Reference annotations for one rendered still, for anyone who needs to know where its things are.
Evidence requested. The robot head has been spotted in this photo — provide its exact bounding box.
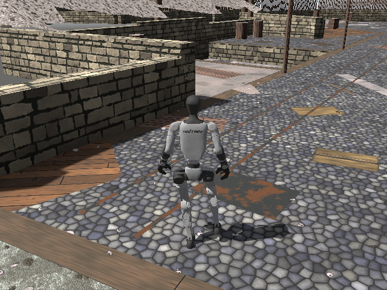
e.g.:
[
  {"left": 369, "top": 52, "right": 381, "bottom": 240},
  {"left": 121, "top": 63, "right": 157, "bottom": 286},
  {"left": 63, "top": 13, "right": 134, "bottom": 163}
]
[{"left": 183, "top": 95, "right": 204, "bottom": 124}]

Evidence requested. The left robot thigh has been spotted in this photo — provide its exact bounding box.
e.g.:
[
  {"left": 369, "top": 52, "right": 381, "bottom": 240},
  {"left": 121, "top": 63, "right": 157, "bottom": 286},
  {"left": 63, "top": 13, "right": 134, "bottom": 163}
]
[{"left": 173, "top": 169, "right": 192, "bottom": 211}]

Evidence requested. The left robot hand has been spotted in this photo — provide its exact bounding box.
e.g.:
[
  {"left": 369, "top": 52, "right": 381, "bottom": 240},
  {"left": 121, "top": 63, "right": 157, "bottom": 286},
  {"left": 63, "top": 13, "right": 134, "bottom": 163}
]
[{"left": 157, "top": 163, "right": 171, "bottom": 175}]

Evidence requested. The robot left upper arm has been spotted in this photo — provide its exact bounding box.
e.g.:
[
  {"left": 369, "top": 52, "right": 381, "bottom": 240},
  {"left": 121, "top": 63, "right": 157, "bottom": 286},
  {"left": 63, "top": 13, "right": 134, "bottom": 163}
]
[{"left": 164, "top": 121, "right": 181, "bottom": 155}]

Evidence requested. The right robot hand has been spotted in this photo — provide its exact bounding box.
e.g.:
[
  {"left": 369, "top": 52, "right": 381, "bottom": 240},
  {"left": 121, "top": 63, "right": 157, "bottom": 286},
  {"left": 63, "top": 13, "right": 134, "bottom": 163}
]
[{"left": 216, "top": 167, "right": 230, "bottom": 180}]

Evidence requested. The robot right upper arm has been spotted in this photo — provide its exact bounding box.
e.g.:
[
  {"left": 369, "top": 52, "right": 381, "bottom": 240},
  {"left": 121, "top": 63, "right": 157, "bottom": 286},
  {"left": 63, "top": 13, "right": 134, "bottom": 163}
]
[{"left": 206, "top": 121, "right": 223, "bottom": 155}]

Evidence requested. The robot right forearm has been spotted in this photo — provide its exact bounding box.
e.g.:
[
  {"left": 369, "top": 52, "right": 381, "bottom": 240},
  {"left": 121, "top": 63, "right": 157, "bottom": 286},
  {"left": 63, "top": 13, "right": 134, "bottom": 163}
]
[{"left": 216, "top": 146, "right": 229, "bottom": 169}]

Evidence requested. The robot left forearm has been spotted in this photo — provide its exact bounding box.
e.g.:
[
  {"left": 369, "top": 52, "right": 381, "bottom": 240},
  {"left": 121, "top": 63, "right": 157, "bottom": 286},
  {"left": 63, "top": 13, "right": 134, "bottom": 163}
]
[{"left": 159, "top": 145, "right": 170, "bottom": 166}]

